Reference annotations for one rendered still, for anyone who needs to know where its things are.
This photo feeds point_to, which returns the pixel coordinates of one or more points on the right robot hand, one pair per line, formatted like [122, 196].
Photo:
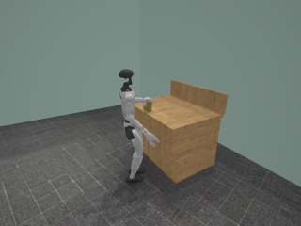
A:
[150, 138]

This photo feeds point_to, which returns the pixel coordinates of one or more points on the sponge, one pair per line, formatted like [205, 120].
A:
[148, 107]

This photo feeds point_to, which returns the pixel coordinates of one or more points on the table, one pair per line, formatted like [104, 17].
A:
[187, 123]

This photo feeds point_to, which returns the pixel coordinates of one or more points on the robot right thigh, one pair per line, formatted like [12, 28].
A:
[136, 140]

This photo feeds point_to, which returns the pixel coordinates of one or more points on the left robot hand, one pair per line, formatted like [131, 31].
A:
[148, 99]

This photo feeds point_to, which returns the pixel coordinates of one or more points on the robot right forearm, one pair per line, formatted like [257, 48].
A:
[134, 122]

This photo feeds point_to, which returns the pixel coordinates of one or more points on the left robot foot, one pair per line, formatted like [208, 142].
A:
[138, 172]

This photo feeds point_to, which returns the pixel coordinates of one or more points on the robot right upper arm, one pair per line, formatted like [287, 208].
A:
[128, 99]

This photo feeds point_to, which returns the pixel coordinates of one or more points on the robot left forearm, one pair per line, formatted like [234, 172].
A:
[140, 100]

